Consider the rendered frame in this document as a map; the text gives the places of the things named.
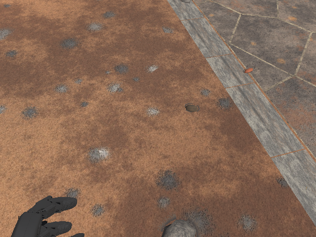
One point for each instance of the robot left hand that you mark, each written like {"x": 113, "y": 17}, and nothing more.
{"x": 32, "y": 224}

